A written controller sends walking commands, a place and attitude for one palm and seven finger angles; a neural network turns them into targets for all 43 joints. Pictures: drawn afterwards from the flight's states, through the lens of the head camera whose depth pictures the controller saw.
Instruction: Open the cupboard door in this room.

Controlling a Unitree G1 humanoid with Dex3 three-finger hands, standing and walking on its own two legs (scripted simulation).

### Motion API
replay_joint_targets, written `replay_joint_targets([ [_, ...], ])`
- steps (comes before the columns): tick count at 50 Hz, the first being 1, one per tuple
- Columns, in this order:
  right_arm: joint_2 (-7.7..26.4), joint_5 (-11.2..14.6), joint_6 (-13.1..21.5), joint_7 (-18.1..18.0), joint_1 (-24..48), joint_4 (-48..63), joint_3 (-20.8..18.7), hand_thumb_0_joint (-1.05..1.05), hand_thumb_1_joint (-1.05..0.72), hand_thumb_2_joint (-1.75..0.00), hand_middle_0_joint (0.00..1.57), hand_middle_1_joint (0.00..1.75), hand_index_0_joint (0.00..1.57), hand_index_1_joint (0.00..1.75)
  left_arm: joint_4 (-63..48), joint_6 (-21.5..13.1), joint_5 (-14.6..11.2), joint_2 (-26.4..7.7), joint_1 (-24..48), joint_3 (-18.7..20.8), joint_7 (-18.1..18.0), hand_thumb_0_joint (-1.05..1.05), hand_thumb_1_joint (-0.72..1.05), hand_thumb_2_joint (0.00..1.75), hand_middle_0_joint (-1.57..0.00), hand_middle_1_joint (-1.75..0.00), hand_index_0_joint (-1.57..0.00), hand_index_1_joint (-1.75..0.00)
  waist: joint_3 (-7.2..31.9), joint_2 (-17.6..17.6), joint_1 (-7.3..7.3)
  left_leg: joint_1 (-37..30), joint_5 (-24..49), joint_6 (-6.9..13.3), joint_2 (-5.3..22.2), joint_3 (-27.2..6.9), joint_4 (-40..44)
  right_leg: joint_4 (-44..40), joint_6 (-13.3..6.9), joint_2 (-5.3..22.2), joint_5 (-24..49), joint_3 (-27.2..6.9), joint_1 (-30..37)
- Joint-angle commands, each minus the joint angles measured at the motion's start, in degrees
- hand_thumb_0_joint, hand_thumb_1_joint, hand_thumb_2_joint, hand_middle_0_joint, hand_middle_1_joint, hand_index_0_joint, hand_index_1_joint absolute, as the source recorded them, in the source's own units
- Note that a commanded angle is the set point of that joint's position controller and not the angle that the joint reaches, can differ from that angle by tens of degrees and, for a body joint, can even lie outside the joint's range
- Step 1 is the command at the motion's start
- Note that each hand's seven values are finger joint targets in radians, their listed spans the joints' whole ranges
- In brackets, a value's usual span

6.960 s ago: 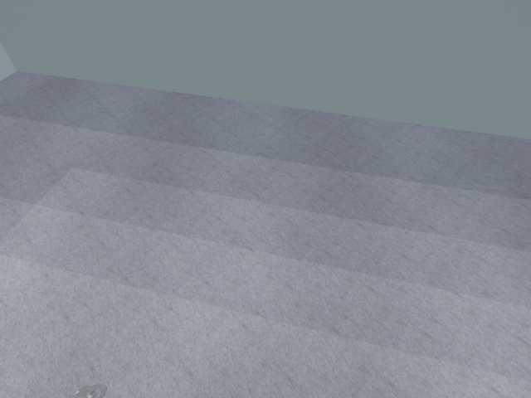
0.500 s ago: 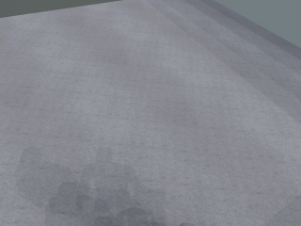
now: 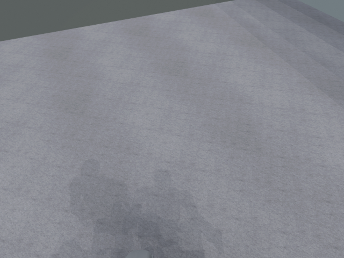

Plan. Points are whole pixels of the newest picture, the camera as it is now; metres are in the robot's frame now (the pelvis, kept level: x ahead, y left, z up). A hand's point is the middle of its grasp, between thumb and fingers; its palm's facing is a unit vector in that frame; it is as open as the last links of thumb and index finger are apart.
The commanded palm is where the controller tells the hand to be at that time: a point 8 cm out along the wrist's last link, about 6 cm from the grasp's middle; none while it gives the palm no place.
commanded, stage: turn or walk to find it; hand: left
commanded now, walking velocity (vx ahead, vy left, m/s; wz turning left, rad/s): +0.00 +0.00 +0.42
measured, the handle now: out of the picture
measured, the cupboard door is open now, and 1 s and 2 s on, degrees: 0 0 0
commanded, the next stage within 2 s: none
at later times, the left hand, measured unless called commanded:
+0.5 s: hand out of the picture +0.00 +0.26 -0.16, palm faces +0.24 -0.94 -0.26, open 7.4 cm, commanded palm none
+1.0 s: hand out of the picture -0.09 +0.22 -0.18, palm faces +0.45 -0.86 -0.24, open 7.4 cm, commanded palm none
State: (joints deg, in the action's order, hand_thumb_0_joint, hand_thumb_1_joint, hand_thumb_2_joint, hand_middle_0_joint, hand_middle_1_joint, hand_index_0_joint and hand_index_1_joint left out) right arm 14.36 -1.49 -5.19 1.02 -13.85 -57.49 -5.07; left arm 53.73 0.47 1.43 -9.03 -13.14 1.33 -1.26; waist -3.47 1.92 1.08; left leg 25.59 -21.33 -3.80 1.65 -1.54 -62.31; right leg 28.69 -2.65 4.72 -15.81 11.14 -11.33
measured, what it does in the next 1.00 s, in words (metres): steps on the spot, turning left: left foot, then right foot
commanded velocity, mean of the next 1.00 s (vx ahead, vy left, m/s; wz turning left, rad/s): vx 0.00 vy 0.00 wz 0.42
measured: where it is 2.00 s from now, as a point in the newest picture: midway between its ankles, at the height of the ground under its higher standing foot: outside the picture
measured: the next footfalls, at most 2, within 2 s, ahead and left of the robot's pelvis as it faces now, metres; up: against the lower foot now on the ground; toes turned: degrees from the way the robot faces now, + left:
left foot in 0.20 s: +0.01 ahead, +0.15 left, +0.00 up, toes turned +10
right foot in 0.60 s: +0.04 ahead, -0.08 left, +0.00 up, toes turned +10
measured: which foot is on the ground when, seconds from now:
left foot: up 0.00-0.18, down 0.20-0.62, up 0.64-1.00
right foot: down 0.00-0.20, up 0.22-0.58, down 0.60-1.00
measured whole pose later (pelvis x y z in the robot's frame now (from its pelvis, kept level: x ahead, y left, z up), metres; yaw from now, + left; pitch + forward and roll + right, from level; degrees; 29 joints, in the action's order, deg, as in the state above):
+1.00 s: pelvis -0.05 +0.02 -0.01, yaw +26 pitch -1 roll +1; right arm 13.1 -0.8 -3.9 0.9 -10.7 -56.5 -3.7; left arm 54.7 0.9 1.8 -11.7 -13.2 2.2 -1.0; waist -5.0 -1.0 -0.4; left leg 17.0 -22.4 -2.7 1.8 3.5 -39.9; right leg 34.0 0.6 8.4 -18.4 13.6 -13.6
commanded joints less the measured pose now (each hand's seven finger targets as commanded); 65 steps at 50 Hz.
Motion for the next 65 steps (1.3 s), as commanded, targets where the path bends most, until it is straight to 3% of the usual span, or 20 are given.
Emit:
replay_joint_targets([
  [1,2.38,0.54,2.07,-0.11,5.46,4.96,0.46,0.0,-0.9,-0.9,0.2,0.3,0.2,0.3,-2.15,-0.96,0.24,-13.3,-3.67,3.79,-0.74,0.0,0.9,0.9,-0.2,-0.3,-0.2,-0.3,2.9,-11.46,-3.56,2.54,-4.24,-0.31,0.71,2.78,8.94,-9.81,-5.39,15.48,18.77,-10.95,6.58],
  [5,1.76,1.16,2.94,-0.4,6.09,5.35,1.16,0.0,-0.9,-0.9,0.2,0.3,0.2,0.3,-0.83,-0.52,0.42,-14.76,-4.57,4.35,-0.6,0.0,0.9,0.9,-0.2,-0.3,-0.2,-0.3,5.04,-13.28,-4.08,-3.76,-5.48,0.83,-0.06,5.65,19.59,-6.07,-5.71,16.69,25.31,-9.75,6.66],
  [8,2.77,0.99,3.74,-0.57,0.79,4.09,1.03,0.0,-0.9,-0.9,0.2,0.3,0.2,0.3,-0.41,0.01,-0.2,-14.34,-2.31,4.45,-0.45,0.0,0.9,0.9,-0.2,-0.3,-0.2,-0.3,6.36,-10.1,-0.45,-15.35,7.12,1.97,0.18,6.65,36.29,1.13,-0.9,14.87,19.64,-4.93,0.65],
  [9,6.22,0.72,4.31,-0.57,-0.8,3.98,0.35,0.0,-0.9,-0.9,0.2,0.3,0.2,0.3,-1.14,0.5,-0.74,-12.29,-2.77,4.17,-0.22,0.0,0.9,0.9,-0.2,-0.3,-0.2,-0.3,7.23,-0.68,0.5,-22.49,13.4,4.23,5.78,-0.72,41.69,9.41,2.48,10.97,10.09,-1.81,-7.18],
  [10,11.72,0.3,4.45,-0.77,-1.77,4.58,-0.89,0.0,-0.9,-0.9,0.2,0.3,0.2,0.3,-3.32,0.83,-0.93,-8.46,-2.78,3.23,0.18,0.0,0.9,0.9,-0.2,-0.3,-0.2,-0.3,6.07,16.03,0.96,-26.36,29.79,10.83,19.66,-18.18,44.2,20.66,6.69,3.66,-15.85,0.03,-21.03],
  [11,13.09,0.29,4.0,-1.17,-3.71,3.69,-1.17,0.0,-0.9,-0.9,0.2,0.3,0.2,0.3,-4.53,1.52,-0.27,-9.08,1.65,2.63,-0.09,0.0,0.9,0.9,-0.2,-0.3,-0.2,-0.3,5.62,12.52,3.12,-20.57,28.17,15.16,22.47,-19.36,45.52,28.76,6.26,2.55,-20.75,-5.05,-19.59],
  [16,8.4,0.41,4.82,-2.14,4.48,5.78,0.51,0.0,-0.9,-0.9,0.2,0.3,0.2,0.3,-1.57,1.52,-0.39,-9.14,0.56,3.11,0.76,0.0,0.9,0.9,-0.2,-0.3,-0.2,-0.3,2.55,6.09,-0.84,-16.57,28.15,12.34,12.01,-9.17,44.45,33.64,7.03,1.8,-7.97,-8.99,-18.86],
  [24,9.2,0.02,4.16,-1.75,2.75,6.12,-0.57,0.0,-0.9,-0.9,0.2,0.3,0.2,0.3,-4.07,1.22,-0.77,-7.7,2.5,2.59,0.34,0.0,0.9,0.9,-0.2,-0.3,-0.2,-0.3,4.35,6.4,0.47,-17.24,28.51,13.74,11.65,-13.62,42.27,17.8,7.16,-1.04,-10.34,-8.37,-12.55],
  [28,8.79,0.32,3.88,-1.48,4.34,7.02,-0.89,0.0,-0.9,-0.9,0.2,0.3,0.2,0.3,-3.24,0.2,-0.99,-8.29,-2.67,2.77,0.02,0.0,0.9,0.9,-0.2,-0.3,-0.2,-0.3,6.34,6.13,-2.33,-11.79,28.16,11.12,8.6,-14.19,37.02,0.17,6.57,-2.57,-0.12,-7.26,-0.6],
  [29,7.29,0.71,3.94,-1.28,4.38,7.34,-0.83,0.0,-0.9,-0.9,0.2,0.3,0.2,0.3,-2.9,-0.33,-0.73,-9.84,-4.37,3.06,-0.18,0.0,0.9,0.9,-0.2,-0.3,-0.2,-0.3,7.12,2.23,-3.07,-7.48,22.17,8.5,5.87,-12.63,33.45,-6.87,6.03,-0.32,4.86,-9.07,5.6],
  [31,2.69,0.88,3.91,-0.8,5.04,9.85,-0.11,0.0,-0.9,-0.9,0.2,0.3,0.2,0.3,-3.59,-0.85,0.35,-17.43,-5.36,4.34,-0.65,0.0,0.9,0.9,-0.2,-0.3,-0.2,-0.3,5.27,-18.12,-4.21,7.19,-11.07,2.47,-5.5,-0.77,12.26,-12.41,-4.19,21.91,14.49,-29.04,9.07],
  [32,4.92,0.18,2.78,-1.09,4.9,9.12,-0.76,0.0,-0.9,-0.9,0.2,0.3,0.2,0.3,-3.92,-1.07,-0.25,-15.75,-4.59,4.7,-1.0,0.0,0.9,0.9,-0.2,-0.3,-0.2,-0.3,5.48,-19.28,-4.08,6.42,-11.71,2.61,-3.04,-4.22,2.72,-13.54,-6.32,22.37,13.39,-29.16,3.96],
  [36,3.77,0.16,1.91,0.04,1.6,5.34,-0.77,0.0,-0.9,-0.9,0.2,0.3,0.2,0.3,-5.85,-1.15,-0.17,-11.29,3.78,3.1,-0.69,0.0,0.9,0.9,-0.2,-0.3,-0.2,-0.3,0.71,-10.39,0.07,5.97,-0.39,1.02,-0.54,-1.56,-8.14,-11.59,-3.38,13.51,10.86,-13.82,-1.32],
  [46,1.7,1.02,2.87,-0.09,6.69,6.16,0.89,0.0,-0.9,-0.9,0.2,0.3,0.2,0.3,-2.05,-0.48,0.49,-15.22,-2.99,4.34,-0.53,0.0,0.9,0.9,-0.2,-0.3,-0.2,-0.3,3.55,-13.73,-4.02,-2.63,-5.54,0.67,-0.27,5.75,17.47,-5.9,-5.17,16.06,24.73,-9.21,5.14],
  [49,2.65,0.92,3.68,-0.39,1.92,4.96,0.88,0.0,-0.9,-0.9,0.2,0.3,0.2,0.3,-1.67,0.04,-0.09,-15.02,-1.33,4.51,-0.39,0.0,0.9,0.9,-0.2,-0.3,-0.2,-0.3,5.77,-11.46,-1.19,-12.39,5.04,1.54,-0.46,7.14,32.86,0.9,-1.12,14.6,22.11,-5.35,2.2],
  [50,4.92,0.79,4.29,-0.31,-0.48,4.52,0.39,0.0,-0.9,-0.9,0.2,0.3,0.2,0.3,-1.97,0.44,-0.63,-13.68,-1.36,4.31,-0.22,0.0,0.9,0.9,-0.2,-0.3,-0.2,-0.3,7.7,-4.89,0.34,-19.6,12.78,2.69,2.17,3.72,39.79,8.0,1.8,12.35,16.55,-2.84,-2.68],
  [51,10.73,0.28,4.76,-0.5,-1.76,5.0,-0.93,0.0,-0.9,-0.9,0.2,0.3,0.2,0.3,-3.78,0.82,-0.99,-9.94,-2.62,3.8,0.13,0.0,0.9,0.9,-0.2,-0.3,-0.2,-0.3,8.07,11.72,0.64,-26.51,28.65,8.53,15.91,-14.36,42.16,18.99,6.15,4.98,-5.67,0.02,-16.64],
  [52,13.48,0.48,4.23,-0.68,-4.42,4.62,-1.36,0.0,-0.9,-0.9,0.2,0.3,0.2,0.3,-5.61,1.11,-0.42,-8.69,1.48,2.52,0.12,0.0,0.9,0.9,-0.2,-0.3,-0.2,-0.3,6.55,13.68,2.42,-22.75,35.87,13.54,21.89,-17.6,43.59,27.44,6.62,2.57,-21.09,-3.44,-18.7],
  [57,8.13,0.33,4.95,-2.11,3.4,5.69,0.32,0.0,-0.9,-0.9,0.2,0.3,0.2,0.3,-2.24,1.45,-0.48,-9.14,2.0,3.23,0.81,0.0,0.9,0.9,-0.2,-0.3,-0.2,-0.3,3.5,6.28,-0.7,-16.66,28.58,12.22,12.57,-9.48,44.07,34.89,6.8,2.1,-8.48,-9.3,-18.63],
  [65,9.14,0.06,4.32,-1.77,1.68,5.79,-0.62,0.0,-0.9,-0.9,0.2,0.3,0.2,0.3,-4.16,1.38,-0.79,-7.68,3.48,2.62,0.36,0.0,0.9,0.9,-0.2,-0.3,-0.2,-0.3,5.26,6.38,0.65,-18.56,27.75,13.87,12.24,-13.31,42.7,20.23,7.19,-0.57,-10.53,-8.92,-14.12],
])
